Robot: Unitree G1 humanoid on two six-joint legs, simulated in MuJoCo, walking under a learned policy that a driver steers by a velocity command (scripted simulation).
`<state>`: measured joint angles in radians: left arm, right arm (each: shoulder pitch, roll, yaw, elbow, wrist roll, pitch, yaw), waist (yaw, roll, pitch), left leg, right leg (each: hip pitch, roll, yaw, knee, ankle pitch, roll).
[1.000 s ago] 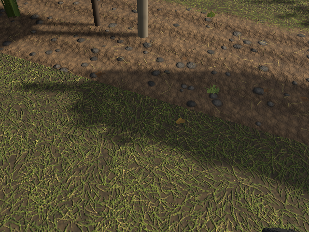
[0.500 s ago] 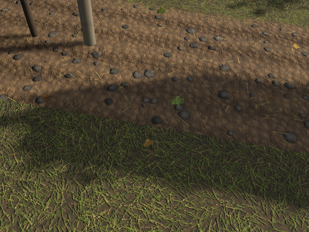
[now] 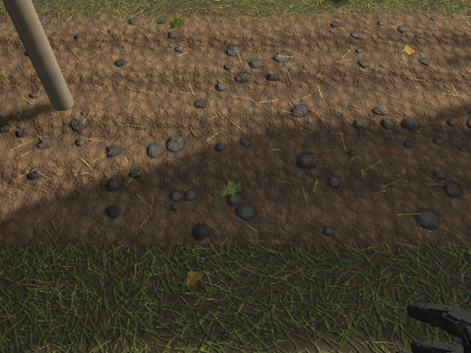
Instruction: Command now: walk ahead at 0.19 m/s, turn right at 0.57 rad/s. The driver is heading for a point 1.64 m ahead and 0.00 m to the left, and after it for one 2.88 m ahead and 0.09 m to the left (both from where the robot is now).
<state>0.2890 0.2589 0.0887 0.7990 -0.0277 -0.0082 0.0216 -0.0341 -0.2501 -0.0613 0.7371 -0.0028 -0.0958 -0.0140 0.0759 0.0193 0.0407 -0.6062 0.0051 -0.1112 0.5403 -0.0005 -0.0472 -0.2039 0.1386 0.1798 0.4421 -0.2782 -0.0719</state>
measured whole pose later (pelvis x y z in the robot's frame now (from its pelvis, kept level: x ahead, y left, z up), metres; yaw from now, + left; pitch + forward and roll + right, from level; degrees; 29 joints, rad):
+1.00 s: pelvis +0.12 +0.00 -0.01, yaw -9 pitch -1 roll +0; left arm 0.23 0.22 0.04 0.86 0.01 0.00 0.02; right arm 0.15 -0.23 -0.04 0.98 0.00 0.00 -0.03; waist -0.01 0.00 0.03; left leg -0.29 0.03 0.00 0.52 -0.22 -0.02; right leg -0.17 0.02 0.02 0.53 -0.34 -0.01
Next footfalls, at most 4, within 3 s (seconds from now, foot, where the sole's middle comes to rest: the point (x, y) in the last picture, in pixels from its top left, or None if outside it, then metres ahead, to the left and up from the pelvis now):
0.06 left None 0.22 0.11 -0.78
0.44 right None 0.11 -0.12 -0.78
2.18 right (316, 336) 0.49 -0.14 -0.78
2.56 left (238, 339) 0.46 0.07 -0.78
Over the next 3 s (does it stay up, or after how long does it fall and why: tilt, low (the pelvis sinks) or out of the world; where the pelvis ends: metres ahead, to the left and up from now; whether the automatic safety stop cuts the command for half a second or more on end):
stays up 0.57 -0.10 -0.01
